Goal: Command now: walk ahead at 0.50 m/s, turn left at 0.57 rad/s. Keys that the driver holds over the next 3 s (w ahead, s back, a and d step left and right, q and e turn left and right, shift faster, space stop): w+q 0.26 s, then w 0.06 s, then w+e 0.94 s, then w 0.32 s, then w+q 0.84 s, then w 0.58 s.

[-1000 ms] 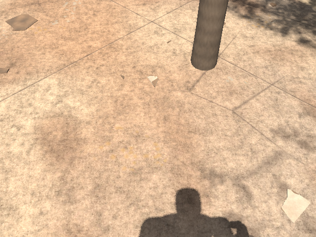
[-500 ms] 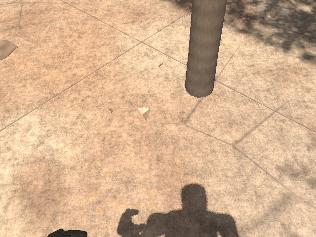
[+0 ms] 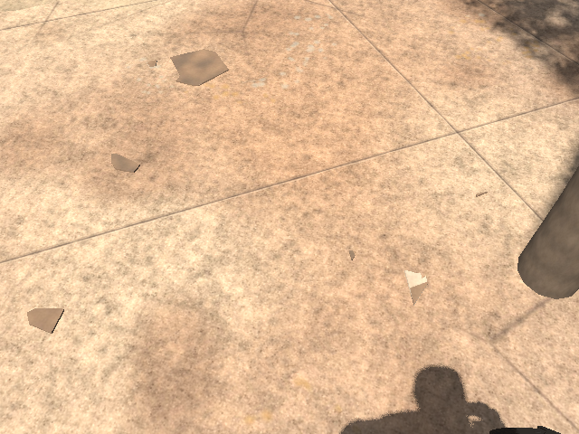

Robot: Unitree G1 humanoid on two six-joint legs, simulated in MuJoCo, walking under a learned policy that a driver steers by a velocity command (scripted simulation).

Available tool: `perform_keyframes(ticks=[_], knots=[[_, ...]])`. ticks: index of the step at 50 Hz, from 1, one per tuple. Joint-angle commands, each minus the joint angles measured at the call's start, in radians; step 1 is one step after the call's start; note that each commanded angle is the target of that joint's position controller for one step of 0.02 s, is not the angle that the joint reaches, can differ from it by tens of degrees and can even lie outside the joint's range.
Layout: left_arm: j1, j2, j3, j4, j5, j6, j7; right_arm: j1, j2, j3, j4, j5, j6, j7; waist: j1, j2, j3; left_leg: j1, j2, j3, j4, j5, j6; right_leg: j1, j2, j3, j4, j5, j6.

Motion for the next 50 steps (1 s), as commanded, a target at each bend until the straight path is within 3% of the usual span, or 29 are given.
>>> perform_keyframes(ticks=[1,2,3,4,5,6,7,10,16,18,21,23,24,25,26,27,28,29,30,31,32,33,34,36,40,46,48,50], knots=[[-0.025,0.098,0.023,-0.173,-0.009,-0.016,-0.017,0.348,-0.325,-0.104,0.029,0.017,0.000,-0.034,-0.135,0.252,-0.343,0.784,0.377,-0.836,-0.277,-0.134,0.276,-0.695,0.117,0.166,0.854,-0.099,0.001],[-0.153,0.153,0.031,-0.198,0.004,-0.025,-0.021,0.364,-0.300,-0.098,0.029,0.033,0.010,-0.041,-0.179,0.069,-0.279,0.754,0.361,-0.771,-0.315,-0.034,0.256,-0.806,0.068,0.336,0.874,-0.028,-0.008],[-0.169,0.125,0.020,-0.206,-0.011,-0.037,-0.024,0.318,-0.252,-0.085,0.041,0.037,0.009,-0.050,-0.141,0.035,-0.159,0.628,0.344,-0.629,-0.314,0.061,0.230,-0.812,0.022,0.342,0.811,0.067,-0.017],[-0.141,0.119,0.019,-0.188,-0.011,-0.042,-0.021,0.275,-0.198,-0.070,0.043,0.039,0.003,-0.052,-0.088,-0.017,-0.084,0.493,0.289,-0.532,-0.326,0.178,0.180,-0.745,-0.013,0.343,0.699,0.112,-0.021],[-0.140,0.119,0.022,-0.181,0.009,-0.026,-0.020,0.220,-0.158,-0.057,0.039,0.047,-0.003,-0.053,-0.046,-0.042,-0.049,0.403,0.212,-0.444,-0.343,0.228,0.124,-0.679,-0.029,0.348,0.638,0.127,-0.020],[-0.083,0.108,0.018,-0.177,0.021,-0.007,-0.022,0.207,-0.156,-0.053,0.028,0.048,-0.013,-0.053,-0.019,0.024,-0.073,0.352,0.213,-0.419,-0.351,0.307,0.143,-0.615,-0.029,0.348,0.609,0.129,-0.006],[-0.081,0.110,0.018,-0.176,0.029,0.010,-0.023,0.219,-0.145,-0.050,0.031,0.051,-0.025,-0.049,-0.014,0.020,-0.074,0.334,0.197,-0.407,-0.354,0.371,0.149,-0.600,-0.029,0.345,0.591,0.121,0.005],[-0.157,0.096,0.016,-0.205,0.028,0.029,-0.032,0.267,-0.178,-0.057,0.044,0.048,-0.042,-0.048,-0.026,0.014,-0.051,0.297,0.153,-0.379,-0.389,0.320,0.140,-0.640,-0.020,0.323,0.473,0.198,0.032],[-0.367,0.084,0.004,-0.271,0.019,0.024,-0.044,0.387,-0.173,-0.054,0.070,0.049,-0.043,-0.050,-0.107,0.057,-0.024,0.405,0.134,-0.382,-0.386,0.319,0.084,-0.720,0.009,0.317,0.190,0.418,0.031],[-0.410,0.075,-0.004,-0.281,0.016,0.017,-0.050,0.420,-0.160,-0.045,0.086,0.044,-0.049,-0.055,-0.128,0.061,-0.019,0.457,0.146,-0.360,-0.382,0.376,0.069,-0.708,0.019,0.297,0.111,0.461,0.011],[-0.464,0.086,-0.005,-0.303,0.008,0.008,-0.055,0.444,-0.169,-0.040,0.101,0.032,-0.055,-0.062,-0.144,0.069,0.003,0.526,0.186,-0.346,-0.376,0.441,0.051,-0.679,0.039,0.277,0.028,0.443,-0.039],[-0.420,0.104,0.001,-0.295,0.005,0.004,-0.055,0.417,-0.183,-0.040,0.106,0.025,-0.058,-0.069,-0.107,0.080,0.007,0.549,0.208,-0.315,-0.345,0.563,0.027,-0.595,0.065,0.271,-0.024,0.368,-0.083],[-0.358,0.117,0.008,-0.274,0.002,0.003,-0.051,0.400,-0.191,-0.040,0.107,0.022,-0.060,-0.072,-0.076,0.086,-0.018,0.555,0.206,-0.289,-0.288,0.713,0.011,-0.505,0.098,0.260,-0.040,0.323,-0.105],[-0.257,0.135,0.019,-0.241,0.000,0.000,-0.043,0.390,-0.201,-0.041,0.111,0.017,-0.060,-0.072,-0.032,0.083,-0.070,0.565,0.193,-0.260,-0.166,0.853,-0.002,-0.391,0.138,0.245,-0.056,0.282,-0.127],[-0.108,0.148,0.028,-0.192,0.004,-0.006,-0.033,0.377,-0.201,-0.038,0.112,0.017,-0.058,-0.071,0.039,0.051,-0.146,0.529,0.157,-0.211,0.022,0.870,-0.019,-0.220,0.155,0.240,-0.114,0.310,-0.155],[0.051,0.202,0.044,-0.163,0.022,-0.011,-0.022,0.384,-0.165,-0.025,0.088,0.020,-0.061,-0.072,0.095,-0.021,-0.251,0.354,0.121,-0.176,0.296,0.601,-0.036,0.018,-0.016,0.447,-0.122,0.231,-0.211],[0.087,0.312,0.074,-0.152,0.028,-0.007,-0.025,0.483,-0.096,-0.014,0.066,0.046,-0.063,-0.060,0.031,-0.271,-0.321,-0.012,-0.085,-0.101,0.671,-0.115,-0.096,0.237,-0.262,0.981,-0.221,0.196,-0.373],[-0.003,0.235,0.060,-0.156,-0.019,0.007,-0.041,0.429,-0.158,-0.019,0.065,0.007,-0.068,-0.063,0.002,-0.157,-0.261,-0.132,-0.051,-0.200,0.740,-0.276,-0.083,0.180,-0.247,1.110,-0.314,0.161,-0.365],[-0.089,0.194,0.052,-0.176,-0.025,0.010,-0.045,0.350,-0.162,-0.019,0.048,0.009,-0.072,-0.057,-0.021,-0.075,-0.128,-0.171,0.009,-0.209,0.723,-0.194,-0.086,0.053,-0.220,0.932,-0.310,0.166,-0.350],[-0.116,0.157,0.043,-0.177,-0.016,0.007,-0.047,0.289,-0.154,-0.012,0.034,0.010,-0.078,-0.052,-0.022,-0.008,-0.077,-0.156,0.042,-0.200,0.671,-0.148,-0.091,-0.039,-0.171,0.832,-0.328,0.274,-0.330],[-0.116,0.143,0.038,-0.167,-0.013,0.004,-0.042,0.270,-0.143,-0.010,0.024,0.008,-0.074,-0.048,-0.042,-0.003,-0.044,-0.136,0.067,-0.195,0.616,-0.137,-0.100,-0.104,-0.127,0.759,-0.341,0.360,-0.306],[-0.117,0.130,0.033,-0.152,-0.018,0.000,-0.039,0.275,-0.133,-0.006,0.018,-0.001,-0.059,-0.045,-0.066,-0.010,-0.043,-0.091,0.085,-0.193,0.568,-0.123,-0.113,-0.154,-0.076,0.696,-0.360,0.409,-0.272],[-0.103,0.150,0.037,-0.146,-0.020,-0.007,-0.038,0.292,-0.122,-0.001,0.016,-0.001,-0.046,-0.042,-0.075,-0.057,-0.057,-0.067,0.085,-0.182,0.538,-0.131,-0.130,-0.174,-0.072,0.677,-0.363,0.481,-0.286],[-0.068,0.161,0.044,-0.130,-0.026,-0.014,-0.036,0.268,-0.112,0.005,0.007,-0.004,-0.032,-0.040,-0.073,-0.056,-0.058,-0.081,0.093,-0.162,0.482,-0.133,-0.159,-0.195,-0.048,0.638,-0.379,0.524,-0.299],[-0.006,0.177,0.052,-0.118,-0.026,-0.008,-0.030,0.092,-0.102,0.013,-0.050,0.000,-0.026,-0.038,-0.029,-0.048,-0.014,-0.164,0.106,-0.135,0.287,0.008,-0.204,-0.205,-0.010,0.623,-0.419,0.467,-0.280],[0.084,0.183,0.061,-0.106,-0.017,0.001,-0.023,-0.086,-0.092,0.026,-0.109,0.016,-0.036,-0.033,0.042,-0.066,-0.026,-0.162,0.065,-0.135,0.070,0.132,-0.206,-0.102,-0.002,0.652,-0.336,0.571,-0.242],[0.087,0.191,0.064,-0.113,-0.009,0.003,-0.017,-0.110,-0.101,0.026,-0.125,0.021,-0.044,-0.034,0.043,-0.074,-0.030,-0.128,0.048,-0.144,0.018,0.108,-0.193,-0.077,-0.017,0.682,-0.290,0.627,-0.233],[0.041,0.208,0.070,-0.132,-0.005,0.004,-0.010,-0.054,-0.125,0.019,-0.117,0.023,-0.053,-0.038,0.002,-0.085,-0.040,-0.007,0.033,-0.159,-0.053,0.055,-0.171,-0.100,-0.026,0.714,-0.242,0.646,-0.201]])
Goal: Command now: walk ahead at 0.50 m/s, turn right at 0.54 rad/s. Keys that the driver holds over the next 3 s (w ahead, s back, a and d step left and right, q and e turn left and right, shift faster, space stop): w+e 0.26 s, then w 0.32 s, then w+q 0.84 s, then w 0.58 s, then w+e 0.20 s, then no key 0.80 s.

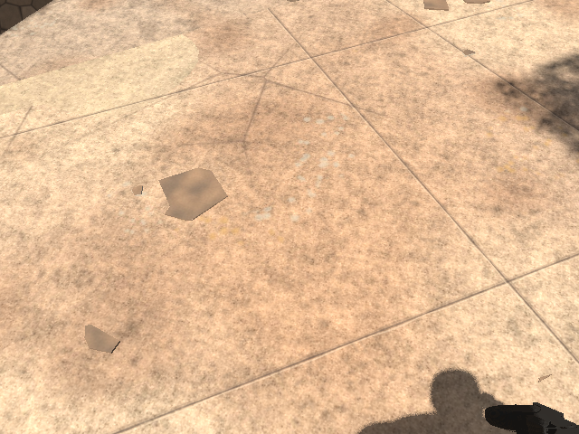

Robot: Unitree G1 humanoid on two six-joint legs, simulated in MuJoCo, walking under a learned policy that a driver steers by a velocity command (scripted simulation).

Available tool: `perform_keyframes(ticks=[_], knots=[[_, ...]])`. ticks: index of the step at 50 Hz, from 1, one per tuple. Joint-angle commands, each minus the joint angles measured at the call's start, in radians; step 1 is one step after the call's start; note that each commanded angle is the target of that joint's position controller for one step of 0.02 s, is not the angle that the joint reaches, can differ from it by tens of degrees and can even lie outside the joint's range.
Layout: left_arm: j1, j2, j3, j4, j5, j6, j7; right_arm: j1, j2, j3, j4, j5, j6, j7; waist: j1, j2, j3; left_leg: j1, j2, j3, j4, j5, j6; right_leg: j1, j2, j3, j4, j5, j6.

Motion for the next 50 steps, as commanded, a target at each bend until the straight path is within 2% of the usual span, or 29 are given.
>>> perform_keyframes(ticks=[1,2,3,4,5,6,7,8,9,11,14,20,24,26,27,28,29,30,31,32,33,36,38,39,41,44,45,47,50], knots=[[-0.041,0.191,0.046,-0.070,0.006,-0.009,0.011,0.027,-0.121,-0.035,-0.062,0.007,-0.030,-0.011,-0.086,-0.123,-0.029,0.206,-0.051,0.014,-0.088,-0.071,0.032,-0.075,-0.254,0.211,0.071,0.536,-0.072],[-0.064,0.194,0.046,-0.076,0.001,-0.013,0.006,0.136,-0.141,-0.045,-0.029,0.004,-0.039,-0.022,-0.142,-0.092,-0.076,0.367,-0.063,0.021,-0.152,-0.067,0.053,-0.114,-0.212,0.191,0.185,0.571,-0.049],[-0.062,0.156,0.035,-0.087,-0.011,-0.022,-0.004,0.262,-0.199,-0.063,-0.009,-0.012,-0.052,-0.038,-0.196,-0.007,-0.174,0.571,0.058,-0.091,-0.192,-0.144,0.096,-0.196,-0.145,0.127,0.401,0.476,-0.021],[-0.020,0.068,0.014,-0.122,-0.040,-0.027,-0.005,0.367,-0.281,-0.083,-0.015,-0.034,-0.047,-0.053,-0.213,0.155,-0.307,0.820,0.320,-0.423,-0.255,-0.358,0.162,-0.421,-0.032,-0.012,0.679,0.061,0.013],[0.040,0.099,0.014,-0.138,-0.017,-0.017,-0.002,0.329,-0.296,-0.093,-0.006,-0.020,-0.027,-0.049,-0.144,0.272,-0.309,0.803,0.419,-0.733,-0.342,-0.422,0.236,-0.589,-0.012,-0.077,0.821,-0.259,0.013],[0.012,0.139,0.020,-0.101,0.007,0.000,0.002,0.263,-0.193,-0.075,-0.022,-0.012,-0.019,-0.044,-0.124,0.091,-0.165,0.676,0.381,-0.624,-0.339,-0.490,0.231,-0.628,-0.096,-0.068,0.891,-0.175,0.009],[-0.051,0.130,0.019,-0.101,0.014,0.005,-0.010,0.220,-0.126,-0.059,-0.025,-0.005,-0.020,-0.039,-0.125,0.007,-0.070,0.562,0.321,-0.466,-0.360,-0.405,0.213,-0.613,-0.123,-0.081,0.870,-0.098,0.017],[-0.075,0.111,0.017,-0.106,0.014,0.010,-0.019,0.200,-0.102,-0.051,-0.021,-0.007,-0.024,-0.038,-0.110,0.024,-0.033,0.496,0.273,-0.340,-0.387,-0.278,0.189,-0.588,-0.150,-0.093,0.834,-0.057,0.026],[-0.092,0.107,0.017,-0.113,0.026,0.020,-0.028,0.212,-0.097,-0.048,-0.006,-0.004,-0.031,-0.040,-0.104,0.066,-0.013,0.462,0.242,-0.253,-0.399,-0.172,0.179,-0.577,-0.169,-0.104,0.815,-0.042,0.035],[-0.101,0.096,0.013,-0.120,0.028,0.036,-0.042,0.245,-0.107,-0.054,0.015,0.005,-0.050,-0.033,-0.097,0.083,-0.022,0.445,0.226,-0.160,-0.412,-0.012,0.185,-0.566,-0.176,-0.120,0.821,-0.002,0.045],[-0.189,0.082,0.006,-0.154,0.027,0.043,-0.056,0.283,-0.112,-0.060,0.041,0.013,-0.065,-0.026,-0.101,0.057,-0.017,0.475,0.225,-0.064,-0.441,0.104,0.199,-0.642,-0.188,-0.119,0.794,0.079,0.059],[-0.379,0.035,-0.026,-0.208,0.026,0.028,-0.067,0.346,-0.114,-0.061,0.104,0.013,-0.063,-0.013,-0.133,0.056,0.028,0.473,0.173,0.096,-0.461,0.199,0.188,-0.597,-0.166,-0.181,0.455,0.254,0.064],[-0.472,0.042,-0.038,-0.238,0.030,0.020,-0.064,0.427,-0.143,-0.066,0.161,0.014,-0.048,-0.018,-0.155,0.061,0.047,0.553,0.214,0.107,-0.427,0.294,0.186,-0.526,-0.155,-0.250,0.301,0.194,0.024],[-0.447,0.056,-0.035,-0.230,0.036,0.012,-0.053,0.438,-0.161,-0.069,0.185,0.014,-0.036,-0.023,-0.132,0.069,0.026,0.608,0.226,0.119,-0.334,0.511,0.179,-0.450,-0.123,-0.277,0.249,0.110,-0.012],[-0.372,0.065,-0.029,-0.205,0.040,0.005,-0.046,0.440,-0.169,-0.069,0.195,0.016,-0.030,-0.024,-0.094,0.069,-0.019,0.620,0.218,0.136,-0.225,0.652,0.170,-0.346,-0.092,-0.291,0.208,0.095,-0.033],[-0.214,0.080,-0.019,-0.152,0.053,-0.009,-0.035,0.425,-0.170,-0.069,0.195,0.023,-0.025,-0.021,-0.031,0.026,-0.106,0.574,0.181,0.176,-0.041,0.692,0.152,-0.156,-0.076,-0.295,0.145,0.165,-0.058],[-0.055,0.142,0.002,-0.107,0.067,-0.015,-0.022,0.425,-0.129,-0.051,0.172,0.028,-0.027,-0.024,0.039,-0.017,-0.225,0.388,0.151,0.188,0.197,0.402,0.130,0.120,-0.221,-0.132,0.134,0.078,-0.101],[0.007,0.260,0.031,-0.102,0.065,-0.012,-0.007,0.502,0.000,-0.021,0.122,0.047,-0.030,-0.006,0.009,-0.280,-0.358,-0.018,-0.029,0.197,0.581,-0.373,0.083,0.443,-0.567,0.371,0.075,0.094,-0.244],[0.012,0.248,0.037,-0.093,0.020,-0.002,0.002,0.434,-0.119,-0.058,0.140,0.025,-0.025,-0.023,0.034,-0.118,-0.323,-0.095,-0.043,0.027,0.680,-0.445,0.097,0.354,-0.558,0.442,-0.001,0.086,-0.241],[-0.073,0.201,0.022,-0.084,0.012,-0.003,0.005,0.367,-0.113,-0.062,0.119,0.031,-0.028,-0.022,-0.011,-0.097,-0.157,-0.127,0.001,-0.003,0.669,-0.354,0.108,0.220,-0.506,0.251,-0.023,0.130,-0.203],[-0.135,0.134,0.005,-0.084,0.014,-0.012,0.000,0.357,-0.093,-0.056,0.122,0.037,-0.033,-0.018,-0.049,-0.081,-0.081,-0.087,0.035,-0.001,0.596,-0.286,0.111,0.093,-0.459,0.142,-0.068,0.192,-0.162],[-0.181,0.059,-0.018,-0.061,0.011,-0.041,0.003,0.404,-0.061,-0.057,0.161,0.008,0.007,-0.004,-0.109,-0.119,-0.015,0.036,0.055,0.007,0.525,-0.212,0.096,-0.073,-0.378,-0.041,-0.163,0.273,-0.092],[-0.161,0.082,-0.010,-0.030,0.003,-0.063,0.003,0.398,-0.038,-0.060,0.156,0.005,0.019,0.007,-0.133,-0.116,0.000,0.020,0.053,0.006,0.524,-0.195,0.087,-0.089,-0.388,-0.106,-0.177,0.396,-0.096],[-0.167,0.070,-0.012,-0.032,0.003,-0.071,0.003,0.383,-0.046,-0.066,0.161,0.002,0.024,0.009,-0.138,-0.101,0.001,0.005,0.054,-0.001,0.505,-0.162,0.080,-0.096,-0.375,-0.156,-0.165,0.456,-0.078],[-0.144,0.078,-0.011,-0.015,0.002,-0.075,0.005,0.307,-0.036,-0.066,0.137,-0.001,0.028,0.015,-0.127,-0.115,0.023,-0.048,0.059,0.019,0.464,-0.092,0.068,-0.098,-0.365,-0.216,-0.173,0.476,-0.068],[-0.123,0.081,-0.012,0.004,0.002,-0.074,0.007,0.182,-0.020,-0.057,0.096,0.001,0.026,0.025,-0.103,-0.109,0.055,-0.078,0.057,0.052,0.308,0.015,0.062,-0.084,-0.346,-0.283,-0.179,0.479,-0.055],[-0.092,0.108,-0.006,0.011,0.001,-0.074,0.013,0.139,-0.015,-0.053,0.083,-0.006,0.024,0.025,-0.086,-0.073,0.070,-0.076,0.053,0.074,0.257,0.032,0.064,-0.069,-0.361,-0.289,-0.193,0.466,-0.065],[-0.045,0.100,-0.009,0.030,0.005,-0.067,0.021,0.054,-0.003,-0.044,0.051,-0.004,0.024,0.030,-0.056,-0.070,0.104,-0.111,0.048,0.111,0.153,0.074,0.085,0.005,-0.375,-0.306,-0.213,0.443,-0.071],[-0.005,0.105,-0.010,0.055,0.009,-0.056,0.028,0.004,-0.014,-0.042,0.021,-0.009,0.021,0.036,-0.049,-0.082,0.102,-0.100,0.022,0.160,0.063,0.018,0.127,0.121,-0.395,-0.357,-0.148,0.615,-0.049]])
Over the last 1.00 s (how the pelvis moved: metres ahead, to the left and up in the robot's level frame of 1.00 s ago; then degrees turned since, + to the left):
0.54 0.04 0.02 -3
